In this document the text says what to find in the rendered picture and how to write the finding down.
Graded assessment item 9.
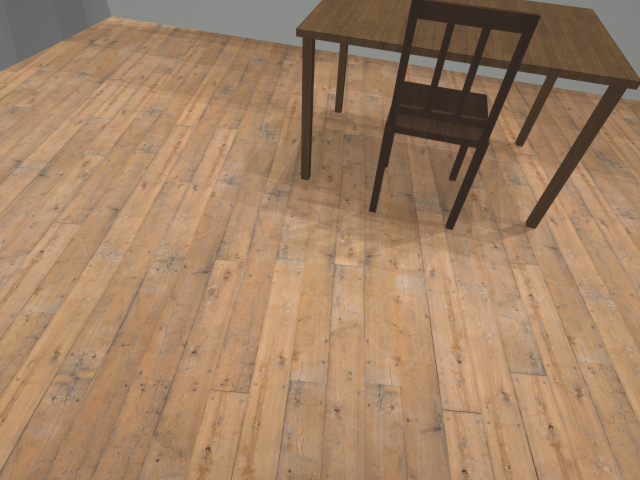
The table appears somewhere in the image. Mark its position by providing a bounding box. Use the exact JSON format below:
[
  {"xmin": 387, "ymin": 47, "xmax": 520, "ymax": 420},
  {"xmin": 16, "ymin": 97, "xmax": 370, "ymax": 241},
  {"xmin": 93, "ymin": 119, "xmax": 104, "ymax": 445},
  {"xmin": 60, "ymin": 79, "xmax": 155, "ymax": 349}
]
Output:
[{"xmin": 296, "ymin": 0, "xmax": 640, "ymax": 229}]

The chair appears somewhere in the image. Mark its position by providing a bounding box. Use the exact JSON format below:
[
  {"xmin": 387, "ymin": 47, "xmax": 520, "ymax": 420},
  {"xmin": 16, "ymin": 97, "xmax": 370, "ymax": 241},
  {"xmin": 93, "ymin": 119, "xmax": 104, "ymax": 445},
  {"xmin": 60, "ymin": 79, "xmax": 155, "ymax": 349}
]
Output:
[{"xmin": 369, "ymin": 0, "xmax": 541, "ymax": 230}]

